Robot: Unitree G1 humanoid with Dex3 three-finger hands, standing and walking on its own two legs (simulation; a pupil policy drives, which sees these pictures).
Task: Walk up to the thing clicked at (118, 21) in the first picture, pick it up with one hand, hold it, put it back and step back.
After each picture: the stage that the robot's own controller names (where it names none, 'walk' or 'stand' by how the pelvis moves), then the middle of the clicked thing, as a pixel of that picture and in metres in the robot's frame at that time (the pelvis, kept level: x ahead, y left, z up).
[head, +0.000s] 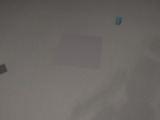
stand; (118, 20) +1.90 -0.49 -0.72
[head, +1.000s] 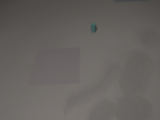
walk; (93, 27) +1.81 -0.03 -0.69
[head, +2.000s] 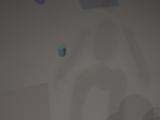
walk; (61, 51) +1.22 +0.30 -0.71
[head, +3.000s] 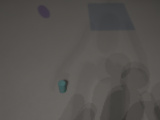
walk; (62, 86) +0.78 +0.23 -0.70
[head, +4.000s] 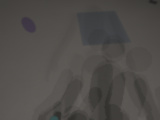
walk; out of the picture +0.47 +0.21 -0.70
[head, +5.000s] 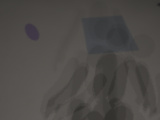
stand; out of the picture +0.33 +0.21 -0.72
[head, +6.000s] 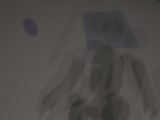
stand; out of the picture +0.31 +0.19 -0.71
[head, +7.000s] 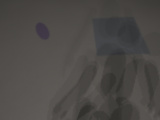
stand; out of the picture +0.32 +0.19 -0.72
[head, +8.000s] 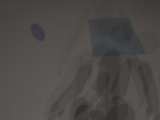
stand; out of the picture +0.30 +0.19 -0.72
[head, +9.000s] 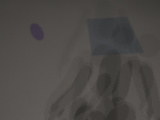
stand; out of the picture +0.32 +0.20 -0.72
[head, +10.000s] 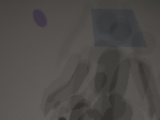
stand; out of the picture +0.36 +0.17 -0.70
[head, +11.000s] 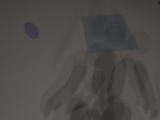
stand; out of the picture +0.32 +0.19 -0.71
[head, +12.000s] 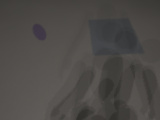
stand; out of the picture +0.36 +0.19 -0.73
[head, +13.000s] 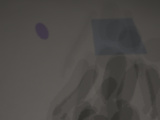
stand; out of the picture +0.36 +0.19 -0.73
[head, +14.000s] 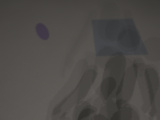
stand; out of the picture +0.35 +0.19 -0.73
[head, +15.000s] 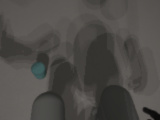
go down; (39, 71) +0.45 +0.17 -0.39
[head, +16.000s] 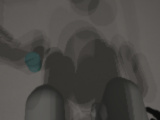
go down; (33, 62) +0.46 +0.18 -0.32
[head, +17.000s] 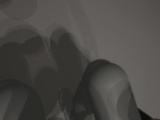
close in; out of the picture +0.46 +0.22 -0.24
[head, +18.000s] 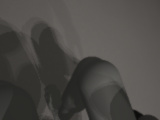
close; out of the picture +0.45 +0.24 -0.24
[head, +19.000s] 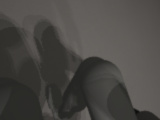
lift; out of the picture +0.43 +0.21 -0.25
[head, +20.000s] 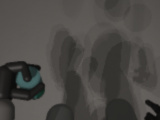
lift; (32, 84) +0.34 +0.18 -0.04
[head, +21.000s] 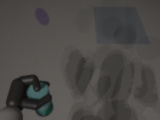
hold; (41, 99) +0.31 +0.16 -0.02
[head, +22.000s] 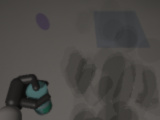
hold; (40, 98) +0.32 +0.17 -0.01
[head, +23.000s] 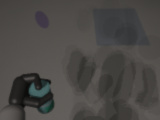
crouch; (42, 97) +0.32 +0.16 -0.02
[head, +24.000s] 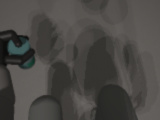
crouch; (22, 54) +0.46 +0.17 -0.10
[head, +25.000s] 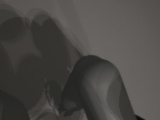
lower; out of the picture +0.47 +0.24 -0.24
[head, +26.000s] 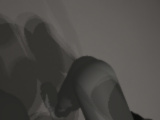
lower; out of the picture +0.47 +0.25 -0.24
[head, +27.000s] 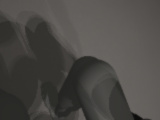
lower; out of the picture +0.47 +0.24 -0.25
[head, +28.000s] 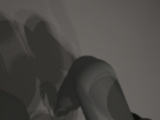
lower; out of the picture +0.47 +0.24 -0.25
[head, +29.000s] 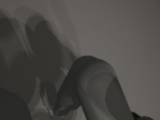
loosen; out of the picture +0.47 +0.22 -0.25
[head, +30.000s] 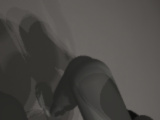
withdraw; out of the picture +0.46 +0.23 -0.26
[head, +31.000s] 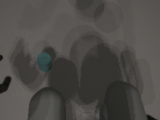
walk; (44, 62) +0.48 +0.15 -0.34
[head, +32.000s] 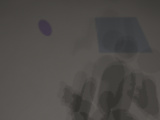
stand; out of the picture +0.39 +0.13 -0.66
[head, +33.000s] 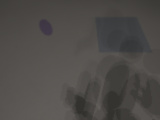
stand; out of the picture +0.40 +0.15 -0.67
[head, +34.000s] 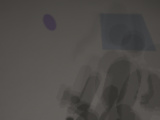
stand; out of the picture +0.40 +0.15 -0.68
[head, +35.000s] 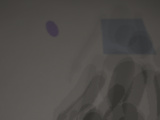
walk; out of the picture +0.41 +0.15 -0.72
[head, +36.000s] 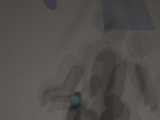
walk; (75, 102) +0.51 +0.06 -0.69
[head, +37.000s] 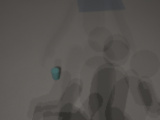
walk; (55, 74) +0.76 +0.23 -0.69
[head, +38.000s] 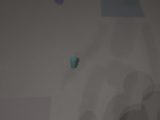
stand; (73, 62) +1.03 +0.14 -0.70
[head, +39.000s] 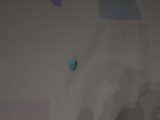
stand; (72, 65) +1.02 +0.13 -0.72
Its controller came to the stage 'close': yes
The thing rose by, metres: 0.71
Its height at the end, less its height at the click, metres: +0.00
